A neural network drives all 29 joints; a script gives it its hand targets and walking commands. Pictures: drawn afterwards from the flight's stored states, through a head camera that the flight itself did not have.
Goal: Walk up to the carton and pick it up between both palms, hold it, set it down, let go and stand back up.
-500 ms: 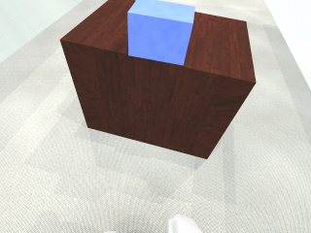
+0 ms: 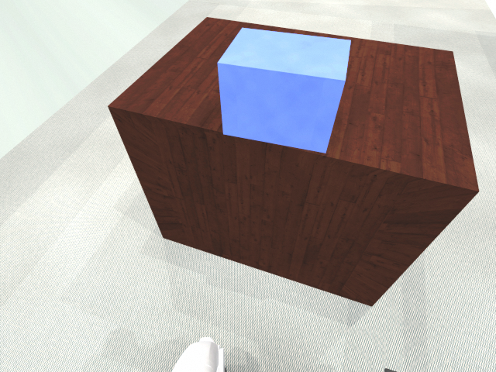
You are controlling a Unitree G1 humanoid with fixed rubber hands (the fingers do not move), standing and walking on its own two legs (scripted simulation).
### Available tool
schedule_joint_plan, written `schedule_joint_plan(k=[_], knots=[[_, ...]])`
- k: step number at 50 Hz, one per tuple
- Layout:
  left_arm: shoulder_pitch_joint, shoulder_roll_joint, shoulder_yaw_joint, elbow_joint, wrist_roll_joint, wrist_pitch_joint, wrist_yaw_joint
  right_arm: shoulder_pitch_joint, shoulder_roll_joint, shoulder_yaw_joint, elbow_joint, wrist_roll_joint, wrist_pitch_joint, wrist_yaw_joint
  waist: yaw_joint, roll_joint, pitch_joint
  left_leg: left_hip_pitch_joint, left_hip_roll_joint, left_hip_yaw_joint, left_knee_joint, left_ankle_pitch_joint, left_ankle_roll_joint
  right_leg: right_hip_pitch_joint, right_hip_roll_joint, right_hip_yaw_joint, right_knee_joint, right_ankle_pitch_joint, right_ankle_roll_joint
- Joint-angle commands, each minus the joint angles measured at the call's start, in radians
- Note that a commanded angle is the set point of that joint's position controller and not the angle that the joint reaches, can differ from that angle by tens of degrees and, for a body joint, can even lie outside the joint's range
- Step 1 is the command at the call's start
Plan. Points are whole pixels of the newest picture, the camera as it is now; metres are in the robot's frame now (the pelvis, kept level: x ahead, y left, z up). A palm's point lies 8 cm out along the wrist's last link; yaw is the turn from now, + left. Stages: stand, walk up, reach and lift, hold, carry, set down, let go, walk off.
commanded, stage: walk up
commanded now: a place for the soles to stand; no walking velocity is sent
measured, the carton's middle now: (283, 89) +0.72 -0.05 +0.07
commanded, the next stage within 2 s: none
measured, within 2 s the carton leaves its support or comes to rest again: neither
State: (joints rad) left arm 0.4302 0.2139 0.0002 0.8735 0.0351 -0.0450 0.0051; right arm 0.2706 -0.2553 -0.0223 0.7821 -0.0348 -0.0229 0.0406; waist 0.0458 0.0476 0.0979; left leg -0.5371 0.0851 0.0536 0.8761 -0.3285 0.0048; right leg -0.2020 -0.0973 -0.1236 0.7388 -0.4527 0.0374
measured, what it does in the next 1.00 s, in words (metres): walks ahead: left foot, then right foot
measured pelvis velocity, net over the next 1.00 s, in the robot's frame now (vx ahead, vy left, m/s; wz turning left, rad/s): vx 0.13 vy -0.02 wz -0.03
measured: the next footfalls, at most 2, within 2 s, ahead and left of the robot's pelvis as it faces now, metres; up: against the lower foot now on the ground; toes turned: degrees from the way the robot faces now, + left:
left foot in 0.04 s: +0.19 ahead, +0.13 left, +0.00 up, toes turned +0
right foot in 0.42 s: +0.25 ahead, -0.15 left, +0.00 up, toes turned -10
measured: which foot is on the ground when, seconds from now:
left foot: up 0.00-0.02, down 0.04-1.00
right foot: down 0.00-0.06, up 0.08-0.40, down 0.42-1.00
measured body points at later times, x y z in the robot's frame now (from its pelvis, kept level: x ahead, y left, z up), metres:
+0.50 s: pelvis +0.13 -0.01 -0.01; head +0.17 -0.02 +0.44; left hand +0.29 +0.21 -0.13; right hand +0.17 -0.27 -0.15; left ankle +0.14 +0.12 -0.70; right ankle +0.21 -0.15 -0.71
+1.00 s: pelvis +0.13 -0.02 +0.01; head +0.15 -0.01 +0.46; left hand +0.23 +0.22 -0.13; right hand +0.21 -0.26 -0.12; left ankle +0.14 +0.11 -0.71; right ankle +0.21 -0.15 -0.71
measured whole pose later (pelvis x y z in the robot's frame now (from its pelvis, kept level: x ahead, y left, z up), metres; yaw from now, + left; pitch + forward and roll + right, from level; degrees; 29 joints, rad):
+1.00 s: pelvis +0.13 -0.02 +0.01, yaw -2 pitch -3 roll +0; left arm 0.15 0.23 -0.02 0.94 0.00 0.04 -0.02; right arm 0.23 -0.22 0.01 0.86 0.01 0.00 0.00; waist 0.01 -0.01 0.08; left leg -0.27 0.03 0.01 0.65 -0.35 -0.02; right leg -0.37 -0.08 -0.11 0.61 -0.19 0.00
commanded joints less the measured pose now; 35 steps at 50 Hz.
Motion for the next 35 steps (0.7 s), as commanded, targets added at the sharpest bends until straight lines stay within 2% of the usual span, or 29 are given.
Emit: schedule_joint_plan(k=[1,2,3,4,5,6,7,9,12,14,15,16,18,19,20,21,22,23,24,25,26,27,28,29,30,31,32,34,35], knots=[[-0.072,0.156,0.032,-0.079,0.017,-0.002,-0.011,0.249,-0.081,-0.059,-0.029,-0.009,-0.043,-0.022,-0.136,-0.059,-0.077,0.537,-0.108,0.066,-0.187,0.133,0.025,-0.348,-0.079,0.112,-0.064,0.024,-0.163],[-0.018,0.095,0.005,-0.073,0.016,0.005,-0.020,0.313,-0.124,-0.083,-0.033,-0.014,-0.044,-0.035,-0.168,0.107,-0.114,0.600,-0.015,-0.086,-0.246,-0.004,0.036,-0.409,-0.014,0.027,0.191,0.016,-0.122],[0.037,0.068,-0.007,-0.101,0.006,0.015,-0.029,0.324,-0.211,-0.088,-0.078,-0.018,-0.045,-0.052,-0.135,0.240,-0.115,0.519,0.290,-0.654,-0.523,-0.372,0.081,-0.481,0.073,0.039,0.476,-0.171,-0.057],[0.012,0.161,0.029,-0.118,-0.007,0.046,-0.027,0.314,-0.254,-0.099,-0.076,0.027,-0.026,-0.069,-0.153,0.131,-0.076,0.439,0.414,-0.913,-0.718,-0.654,0.180,-0.511,0.061,0.127,0.572,-0.240,-0.040],[-0.035,0.179,0.031,-0.128,0.005,0.057,-0.026,0.251,-0.240,-0.087,-0.095,0.045,-0.022,-0.080,-0.132,0.083,0.008,0.403,0.416,-0.917,-0.754,-0.706,0.195,-0.570,0.030,0.176,0.622,-0.155,-0.031],[-0.064,0.164,0.026,-0.133,0.004,0.050,-0.026,0.209,-0.224,-0.085,-0.094,0.035,-0.029,-0.086,-0.122,0.125,0.060,0.407,0.396,-0.799,-0.707,-0.601,0.210,-0.637,0.012,0.173,0.629,-0.097,-0.037],[-0.068,0.162,0.027,-0.128,0.010,0.043,-0.023,0.191,-0.204,-0.078,-0.095,0.021,-0.039,-0.090,-0.116,0.139,0.058,0.385,0.384,-0.705,-0.672,-0.504,0.224,-0.628,-0.013,0.169,0.603,-0.083,-0.030],[-0.035,0.164,0.034,-0.107,0.021,0.035,-0.020,0.148,-0.137,-0.052,-0.079,0.003,-0.061,-0.087,-0.083,0.159,0.025,0.350,0.344,-0.527,-0.622,-0.249,0.238,-0.535,-0.044,0.190,0.531,-0.073,-0.011],[-0.050,0.117,0.035,-0.103,0.020,0.048,-0.020,0.094,-0.094,-0.035,-0.081,0.003,-0.080,-0.089,-0.052,0.113,0.000,0.310,0.328,-0.339,-0.548,0.261,0.253,-0.425,-0.051,0.190,0.420,-0.025,-0.001],[-0.044,0.076,0.027,-0.093,0.008,0.055,-0.018,0.022,-0.084,-0.025,-0.089,0.004,-0.082,-0.087,-0.019,0.131,-0.033,0.239,0.282,-0.160,-0.485,0.583,0.228,-0.279,-0.050,0.168,0.276,0.062,-0.010],[-0.033,0.065,0.026,-0.086,0.004,0.054,-0.018,-0.013,-0.080,-0.022,-0.093,0.003,-0.075,-0.083,-0.004,0.145,-0.064,0.214,0.241,-0.078,-0.436,0.685,0.201,-0.193,-0.035,0.136,0.188,0.127,-0.022],[-0.037,0.058,0.026,-0.081,0.003,0.050,-0.019,-0.030,-0.086,-0.021,-0.100,0.004,-0.066,-0.076,-0.004,0.161,-0.075,0.199,0.206,-0.030,-0.388,0.742,0.178,-0.136,-0.002,0.095,0.125,0.193,-0.033],[-0.055,0.066,0.033,-0.077,-0.002,0.041,-0.017,-0.043,-0.119,-0.024,-0.104,0.009,-0.044,-0.065,-0.005,0.133,-0.117,0.167,0.173,-0.003,-0.291,0.704,0.153,-0.018,0.058,0.026,0.006,0.328,-0.047],[-0.057,0.075,0.040,-0.076,-0.005,0.036,-0.016,-0.048,-0.133,-0.026,-0.107,0.012,-0.032,-0.062,0.008,0.104,-0.138,0.151,0.156,0.004,-0.238,0.621,0.131,0.040,0.070,0.023,-0.091,0.426,-0.058],[-0.070,0.101,0.046,-0.081,-0.005,0.029,-0.014,-0.026,-0.123,-0.019,-0.100,0.020,-0.017,-0.056,0.005,0.039,-0.156,0.148,0.113,0.027,-0.162,0.477,0.090,0.087,0.057,0.051,-0.170,0.562,-0.073],[-0.092,0.165,0.063,-0.099,-0.006,0.025,-0.011,0.030,-0.085,-0.006,-0.101,0.025,-0.008,-0.052,-0.011,-0.069,-0.201,0.098,0.071,0.049,-0.054,0.271,0.036,0.155,-0.066,0.189,-0.154,0.818,-0.117],[-0.116,0.212,0.075,-0.129,-0.023,0.028,-0.007,0.106,-0.038,0.014,-0.084,0.040,0.008,-0.056,-0.022,-0.183,-0.274,0.148,-0.019,0.054,0.089,-0.081,-0.009,0.096,-0.254,0.402,-0.243,0.807,-0.224],[-0.168,0.217,0.077,-0.130,-0.050,0.040,0.001,0.100,-0.034,0.015,-0.072,0.043,0.036,-0.070,-0.022,-0.216,-0.253,0.186,-0.048,0.006,0.136,-0.351,-0.011,-0.020,-0.300,0.477,-0.328,0.577,-0.310],[-0.218,0.202,0.075,-0.134,-0.054,0.052,0.008,0.058,-0.039,0.011,-0.076,0.038,0.048,-0.076,-0.018,-0.214,-0.204,0.174,-0.043,-0.025,0.149,-0.381,-0.008,-0.081,-0.282,0.483,-0.375,0.392,-0.310],[-0.277,0.189,0.064,-0.141,-0.050,0.062,0.013,0.040,-0.038,0.011,-0.074,0.041,0.046,-0.076,-0.028,-0.225,-0.161,0.164,-0.038,-0.027,0.099,-0.343,-0.002,-0.118,-0.256,0.432,-0.379,0.351,-0.288],[-0.330,0.186,0.054,-0.145,-0.041,0.069,0.018,0.064,-0.030,0.010,-0.061,0.044,0.039,-0.075,-0.059,-0.242,-0.142,0.206,-0.029,-0.030,0.014,-0.253,0.004,-0.150,-0.225,0.364,-0.349,0.378,-0.259],[-0.379,0.182,0.044,-0.148,-0.032,0.074,0.016,0.117,-0.027,0.007,-0.043,0.042,0.025,-0.076,-0.097,-0.254,-0.156,0.275,-0.011,-0.028,-0.128,-0.084,0.012,-0.171,-0.185,0.291,-0.292,0.410,-0.208],[-0.398,0.162,0.032,-0.145,-0.025,0.078,0.007,0.130,-0.051,0.001,-0.037,0.037,0.010,-0.075,-0.105,-0.223,-0.171,0.318,0.016,-0.072,-0.242,0.075,0.027,-0.184,-0.138,0.241,-0.221,0.414,-0.157],[-0.378,0.130,0.023,-0.139,-0.024,0.079,-0.001,0.095,-0.106,-0.011,-0.047,0.037,-0.003,-0.072,-0.078,-0.144,-0.184,0.274,0.084,-0.180,-0.321,0.083,0.052,-0.154,-0.066,0.164,-0.149,0.363,-0.110],[-0.355,0.115,0.020,-0.131,-0.026,0.083,-0.005,0.022,-0.153,-0.024,-0.048,0.040,-0.004,-0.068,-0.045,-0.085,-0.163,0.129,0.119,-0.255,-0.374,0.019,0.081,-0.040,-0.003,0.121,-0.113,0.277,-0.092],[-0.341,0.111,0.023,-0.126,-0.023,0.080,-0.006,-0.036,-0.159,-0.026,-0.052,0.040,-0.003,-0.063,-0.021,-0.068,-0.133,0.047,0.115,-0.253,-0.381,-0.013,0.086,0.033,-0.001,0.140,-0.122,0.291,-0.096],[-0.343,0.116,0.025,-0.114,-0.023,0.074,-0.009,-0.043,-0.136,-0.014,-0.050,0.042,-0.005,-0.059,-0.015,-0.076,-0.137,0.064,0.090,-0.201,-0.360,-0.002,0.070,0.051,-0.030,0.162,-0.140,0.348,-0.108],[-0.360,0.138,0.028,-0.096,-0.027,0.064,-0.013,-0.007,-0.104,-0.002,-0.042,0.043,-0.007,-0.058,-0.036,-0.094,-0.186,0.149,0.036,-0.125,-0.308,0.071,0.040,0.038,-0.070,0.188,-0.172,0.438,-0.127],[-0.357,0.145,0.030,-0.088,-0.030,0.061,-0.013,-0.005,-0.102,-0.002,-0.039,0.043,-0.007,-0.056,-0.033,-0.082,-0.207,0.187,0.022,-0.115,-0.290,0.083,0.039,0.025,-0.082,0.196,-0.185,0.442,-0.133]])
